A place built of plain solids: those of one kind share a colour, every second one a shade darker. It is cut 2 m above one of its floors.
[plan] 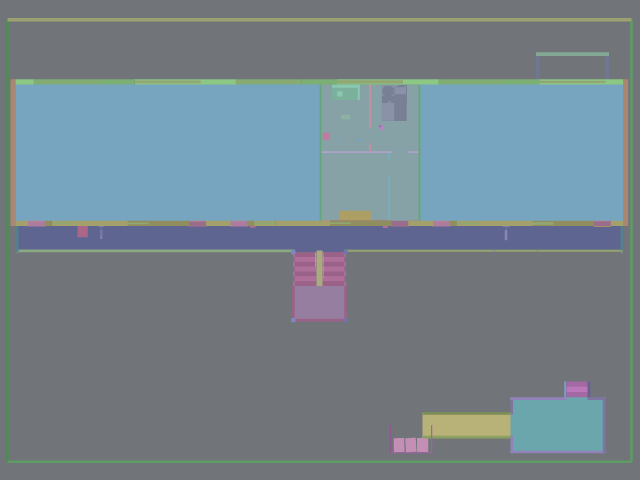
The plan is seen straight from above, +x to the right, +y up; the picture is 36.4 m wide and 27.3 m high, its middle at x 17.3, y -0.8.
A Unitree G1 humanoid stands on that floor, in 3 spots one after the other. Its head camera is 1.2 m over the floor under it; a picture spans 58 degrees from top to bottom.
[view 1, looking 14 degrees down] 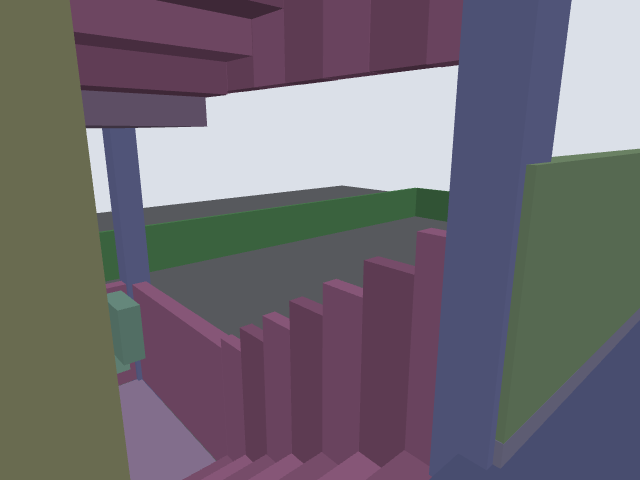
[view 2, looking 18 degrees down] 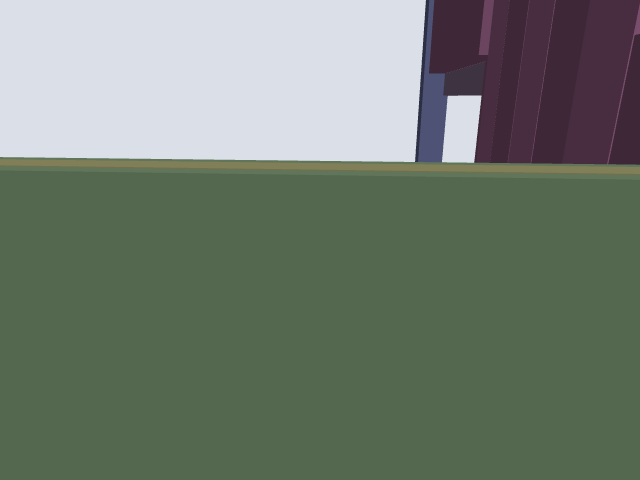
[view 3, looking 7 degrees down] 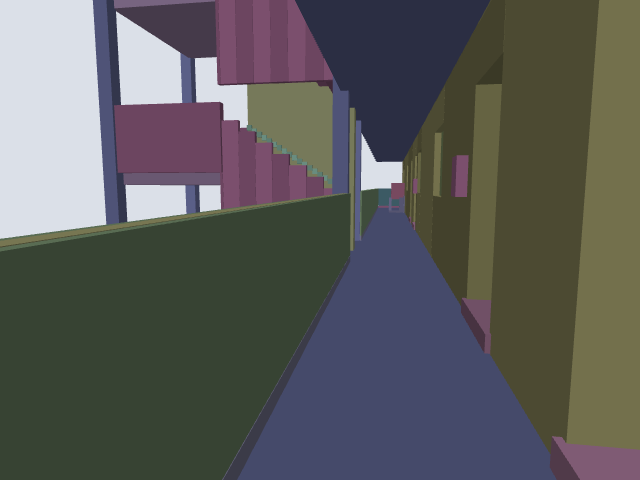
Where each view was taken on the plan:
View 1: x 17.25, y -0.79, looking -132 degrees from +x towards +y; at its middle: ground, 16.78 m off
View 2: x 19.47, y -0.75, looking -85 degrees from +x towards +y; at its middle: deck_guard_whole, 0.63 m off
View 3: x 25.54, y -0.75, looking -171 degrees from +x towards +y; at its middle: deck_guard_whole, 3.85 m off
